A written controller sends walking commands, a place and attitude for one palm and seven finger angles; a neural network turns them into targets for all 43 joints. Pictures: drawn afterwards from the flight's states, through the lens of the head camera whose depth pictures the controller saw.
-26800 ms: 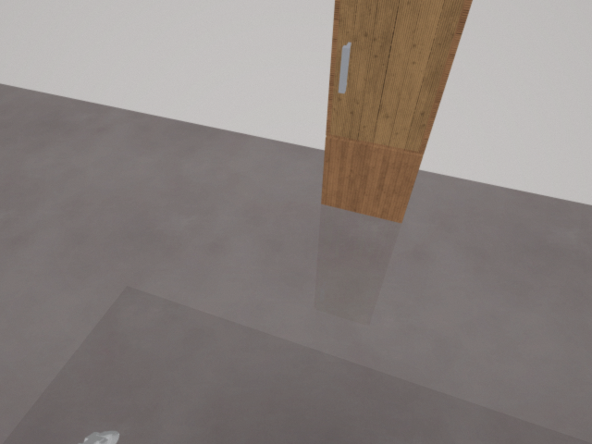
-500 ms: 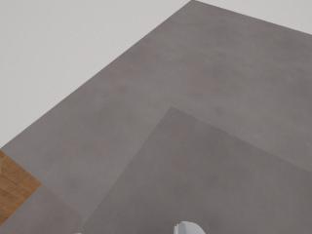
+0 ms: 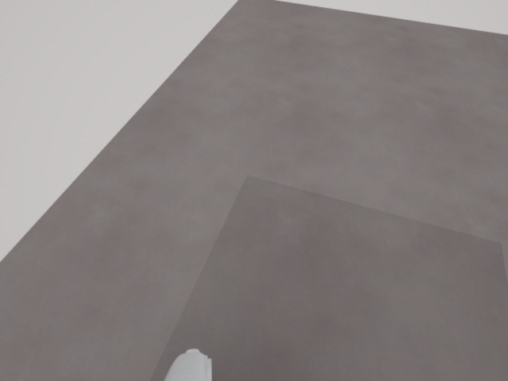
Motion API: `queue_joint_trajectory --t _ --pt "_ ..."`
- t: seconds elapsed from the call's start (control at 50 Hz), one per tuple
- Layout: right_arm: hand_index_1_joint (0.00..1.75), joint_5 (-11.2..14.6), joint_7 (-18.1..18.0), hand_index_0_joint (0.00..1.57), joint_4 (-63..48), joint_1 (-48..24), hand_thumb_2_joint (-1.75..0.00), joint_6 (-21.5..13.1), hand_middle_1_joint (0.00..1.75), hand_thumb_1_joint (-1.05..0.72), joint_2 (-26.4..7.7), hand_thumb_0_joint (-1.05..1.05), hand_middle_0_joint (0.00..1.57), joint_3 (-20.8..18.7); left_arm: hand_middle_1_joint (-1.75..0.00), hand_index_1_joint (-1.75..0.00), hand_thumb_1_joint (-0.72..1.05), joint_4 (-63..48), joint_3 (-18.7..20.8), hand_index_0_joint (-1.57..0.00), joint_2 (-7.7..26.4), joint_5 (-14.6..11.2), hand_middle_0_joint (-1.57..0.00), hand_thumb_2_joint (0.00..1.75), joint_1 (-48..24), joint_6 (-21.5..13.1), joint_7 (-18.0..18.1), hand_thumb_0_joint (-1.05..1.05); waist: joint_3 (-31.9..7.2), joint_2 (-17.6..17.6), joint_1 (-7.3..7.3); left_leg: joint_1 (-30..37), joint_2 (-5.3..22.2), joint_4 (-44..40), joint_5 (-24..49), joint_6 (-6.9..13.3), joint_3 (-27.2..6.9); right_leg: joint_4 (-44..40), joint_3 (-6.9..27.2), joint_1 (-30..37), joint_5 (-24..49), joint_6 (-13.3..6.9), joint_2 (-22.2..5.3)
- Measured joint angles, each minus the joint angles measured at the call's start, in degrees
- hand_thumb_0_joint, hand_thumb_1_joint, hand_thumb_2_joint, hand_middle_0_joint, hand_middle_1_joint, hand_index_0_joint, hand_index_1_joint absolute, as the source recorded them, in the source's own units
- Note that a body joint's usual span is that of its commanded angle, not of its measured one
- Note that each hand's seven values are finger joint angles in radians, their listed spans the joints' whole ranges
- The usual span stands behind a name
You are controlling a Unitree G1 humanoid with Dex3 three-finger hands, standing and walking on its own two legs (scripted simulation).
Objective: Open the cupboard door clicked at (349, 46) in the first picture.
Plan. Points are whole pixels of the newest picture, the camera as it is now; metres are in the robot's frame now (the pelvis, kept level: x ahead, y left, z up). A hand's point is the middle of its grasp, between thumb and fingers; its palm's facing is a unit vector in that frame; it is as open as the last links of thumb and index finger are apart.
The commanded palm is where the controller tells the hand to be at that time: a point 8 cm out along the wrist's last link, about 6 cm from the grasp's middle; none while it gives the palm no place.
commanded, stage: walk to a spot facing it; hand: left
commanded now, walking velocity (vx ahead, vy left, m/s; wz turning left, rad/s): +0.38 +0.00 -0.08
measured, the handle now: out of the picture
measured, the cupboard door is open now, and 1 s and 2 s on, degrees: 51 51 51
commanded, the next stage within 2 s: turn to face it in 0.74 s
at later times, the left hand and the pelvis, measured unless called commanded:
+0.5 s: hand (166, 300) +0.29 +0.19 -0.17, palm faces -0.01 -0.99 -0.16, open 7.3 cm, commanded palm none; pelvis +0.25 +0.02 +0.00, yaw -5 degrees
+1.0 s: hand (215, 210) +0.52 +0.12 -0.19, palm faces +0.00 -0.99 -0.16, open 7.2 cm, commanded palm none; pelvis +0.49 -0.06 -0.01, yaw -1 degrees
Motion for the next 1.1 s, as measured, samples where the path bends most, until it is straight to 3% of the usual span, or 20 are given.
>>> queue_joint_trajectory --t 0.16,0.24,0.26,0.3,0.34,0.38,0.44,0.52,0.6,0.66,0.7,0.74,0.78,0.86,0.92,1.02,1.04,1.06,1.1 --pt "0.3 0.4 1.1 0.2 -1.9 -8.8 -0.9 0.1 0.3 -0.91 -1.0 0.0 0.2 0.1 -0.3 -0.3 0.93 4.8 -1.6 -0.2 -1.2 0.1 -0.2 0.9 9.5 -1.0 0.2 0.0 -1.0 -0.1 4.48 0.4 -2.7 -11.7 3.2 1.0 0.8 -5.8 2.6 10.5 -4.0 0.9 0.6" --pt "0.3 0.4 1.1 0.2 -2.3 -11.7 -0.9 -0.7 0.3 -0.91 -0.5 0.0 0.2 0.8 -0.3 -0.3 0.92 7.1 -2.1 -0.2 -2.2 0.1 -0.2 0.9 13.3 -0.7 0.3 0.01 -0.2 -1.9 5.59 5.3 -5.5 -20.0 2.5 2.8 3.2 -3.3 3.7 14.1 -9.0 2.0 -1.0" --pt "0.3 0.2 0.9 0.2 -2.5 -11.9 -0.9 -1.4 0.3 -0.91 -0.4 0.0 0.2 1.1 -0.3 -0.3 0.92 7.7 -2.2 -0.2 -2.6 0.0 -0.2 0.9 14.3 -0.5 0.2 0.01 -0.1 -1.9 5.56 7.7 -6.1 -22.9 3.9 3.9 3.8 0.9 3.9 13.4 -11.0 2.3 -1.3" --pt "0.3 -0.3 0.4 0.2 -2.9 -11.5 -0.9 -2.9 0.3 -0.91 -0.3 0.0 0.2 1.3 -0.3 -0.3 0.92 8.4 -2.3 -0.2 -3.5 -0.3 -0.2 0.9 14.9 0.2 -0.1 0.01 0.2 -1.5 5.13 9.3 -5.6 -21.8 5.3 5.8 4.2 19.9 3.6 6.2 -13.1 3.2 -1.6" --pt "0.3 -0.2 0.1 0.2 -3.0 -9.2 -0.9 -3.4 0.3 -0.91 0.3 0.0 0.2 1.6 -0.3 -0.3 0.92 8.3 -2.3 -0.2 -3.4 -0.3 -0.2 0.9 13.5 1.1 -0.4 0.01 0.4 -2.3 5.04 11.0 -5.8 -20.3 1.0 5.4 5.3 39.1 4.0 -2.8 -12.5 3.7 -2.8" --pt "0.3 -0.2 -0.4 0.2 -1.9 -6.0 -0.9 -3.4 0.3 -0.91 0.7 0.0 0.2 1.6 -0.3 -0.3 0.91 7.2 -1.8 -0.2 -3.0 0.2 -0.2 0.9 10.7 1.9 -0.8 0.01 0.3 -2.5 4.64 13.9 -6.2 -22.6 -0.5 4.6 5.5 47.4 3.5 -10.4 -9.3 4.4 -4.9" --pt "0.3 0.3 -1.5 0.2 1.0 -0.8 -0.9 -3.4 0.3 -0.93 0.5 -0.01 0.2 0.5 -0.3 -0.3 0.92 4.0 -1.2 -0.2 -2.6 0.7 -0.2 0.9 6.0 2.3 -1.4 0.01 0.2 -2.1 4.34 18.7 -6.5 -28.3 0.4 3.8 5.5 44.0 3.5 -18.0 -4.5 5.4 -8.6" --pt "0.3 0.0 -1.1 0.2 4.4 4.8 -0.9 -2.5 0.3 -0.95 -1.9 -0.01 0.2 0.0 -0.3 -0.3 0.94 0.9 -0.4 -0.2 -1.4 0.9 -0.2 0.9 0.5 2.5 -1.5 0.02 -0.2 -1.0 3.01 24.4 -5.9 -33.7 -0.2 3.1 6.1 28.2 2.4 -21.0 1.1 6.3 -11.7" --pt "0.3 -0.3 -0.6 0.2 6.5 9.5 -0.9 -1.8 0.3 -0.94 -2.8 -0.01 0.2 0.3 -0.3 -0.3 0.94 -0.4 0.2 -0.2 1.7 0.8 -0.2 0.9 -3.8 2.6 -2.2 0.02 0.0 -0.7 0.94 28.7 -4.7 -34.7 -3.5 0.9 7.1 17.7 0.7 -19.1 4.2 6.2 -11.3" --pt "0.3 -0.2 -0.4 0.2 7.7 13.0 -0.9 -1.3 0.3 -0.93 -2.8 0.0 0.2 0.6 -0.3 -0.3 0.94 -1.3 0.1 -0.2 3.9 0.9 -0.2 0.9 -5.7 1.6 -2.5 0.02 0.0 -0.6 -0.28 29.7 -3.0 -29.5 -8.8 -0.8 7.2 10.6 -0.8 -13.4 3.3 4.7 -9.6" --pt "0.3 0.5 -0.1 0.2 8.8 13.3 -0.9 -0.5 0.3 -0.92 -2.8 0.0 0.2 0.8 -0.3 -0.3 0.93 -1.6 0.2 -0.2 4.0 0.7 -0.2 0.9 -7.0 0.0 -2.0 0.01 0.9 0.3 -0.5 24.2 -1.4 -13.9 -12.4 0.7 4.8 13.7 -1.7 -12.7 0.0 4.2 -8.7" --pt "0.3 0.8 -0.1 0.2 9.4 11.9 -0.9 0.4 0.3 -0.92 -2.7 0.0 0.2 0.7 -0.3 -0.3 0.93 -1.9 -0.2 -0.2 3.2 0.2 -0.2 0.9 -6.8 -0.7 -1.2 0.01 1.4 0.6 -0.82 17.0 -2.1 2.1 -12.9 1.6 1.6 13.9 -2.5 -10.2 -2.1 4.4 -8.2" --pt "0.3 0.7 -0.2 0.2 8.9 9.9 -0.9 0.7 0.3 -0.92 -2.4 0.01 0.2 0.6 -0.3 -0.3 0.92 -1.6 -0.9 -0.2 2.0 0.1 -0.2 0.9 -5.4 -0.7 -0.6 0.01 1.0 0.5 -1.07 11.0 -2.2 8.5 -9.9 1.7 0.8 10.6 -3.1 -6.6 -2.0 4.9 -7.8" --pt "0.3 0.6 0.2 0.2 6.0 5.8 -0.9 0.6 0.3 -0.91 -0.9 0.01 0.2 0.5 -0.3 -0.3 0.93 0.6 -1.7 -0.2 -0.6 0.3 -0.2 0.9 -2.1 -0.6 0.2 0.01 -0.7 -0.5 -1.6 3.7 -1.7 2.6 -4.0 1.2 1.5 3.0 -4.5 0.2 -1.7 4.9 -7.3" --pt "0.3 0.7 0.8 0.2 4.0 2.8 -0.9 0.3 0.3 -0.91 0.4 0.0 0.2 0.7 -0.3 -0.3 0.96 2.2 -1.8 -0.2 -0.7 0.3 -0.2 0.9 -0.2 -0.7 0.5 0.0 -0.8 -1.0 -1.05 1.9 -2.0 -6.0 0.2 1.2 2.5 -0.1 -6.0 4.3 -2.6 5.4 -6.9" --pt "0.3 0.6 1.1 0.2 1.5 -1.1 -0.9 0.3 0.3 -0.94 -0.6 0.01 0.2 0.6 -0.3 -0.3 0.95 3.3 -2.0 -0.2 -1.3 0.3 -0.21 0.9 2.6 0.2 0.3 0.01 0.7 -1.9 0.39 4.7 -4.6 -18.6 4.5 2.6 4.9 4.0 -8.6 8.2 -9.1 7.5 -8.0" --pt "0.3 0.4 1.2 0.2 0.7 -1.4 -0.9 0.0 0.3 -0.94 -1.3 0.01 0.2 0.7 -0.3 -0.3 0.94 3.1 -2.0 -0.2 -1.6 0.1 -0.21 0.9 3.5 0.6 0.3 0.01 0.7 -1.7 0.75 6.3 -4.9 -21.1 8.7 3.7 4.8 8.3 -8.9 7.3 -11.3 7.9 -8.4" --pt "0.3 0.2 1.1 0.2 -0.1 -1.8 -0.9 -0.3 0.3 -0.93 -1.8 0.0 0.2 0.6 -0.3 -0.3 0.94 3.0 -1.9 -0.2 -1.7 -0.2 -0.21 0.9 4.0 1.2 0.2 0.01 0.5 -1.4 0.76 6.3 -5.2 -20.3 6.6 5.9 4.5 15.9 -8.5 4.5 -13.4 8.5 -9.0" --pt "0.3 0.2 0.5 0.2 -1.1 -3.0 -0.9 -0.5 0.3 -0.93 -1.9 0.0 0.2 0.7 -0.3 -0.3 0.93 2.5 -1.7 -0.2 -0.9 -0.4 -0.21 0.9 3.1 3.0 0.4 0.01 1.2 -2.4 0.78 5.1 -6.2 -16.6 2.3 7.4 4.1 33.0 -3.5 -2.9 -17.6 9.0 -8.7"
